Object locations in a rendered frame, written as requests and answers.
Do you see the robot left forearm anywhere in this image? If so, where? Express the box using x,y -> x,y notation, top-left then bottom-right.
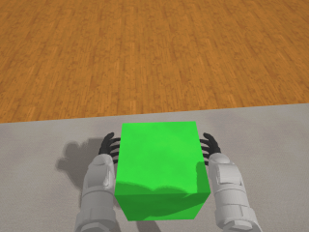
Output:
73,154 -> 116,232

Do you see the carton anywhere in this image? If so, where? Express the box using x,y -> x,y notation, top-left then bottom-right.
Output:
114,121 -> 211,221

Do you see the robot right hand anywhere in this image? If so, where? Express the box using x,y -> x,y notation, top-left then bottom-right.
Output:
199,132 -> 221,165

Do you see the robot left hand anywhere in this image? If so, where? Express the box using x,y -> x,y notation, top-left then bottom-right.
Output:
98,132 -> 121,164

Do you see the robot right forearm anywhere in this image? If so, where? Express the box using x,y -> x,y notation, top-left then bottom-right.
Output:
208,153 -> 263,232

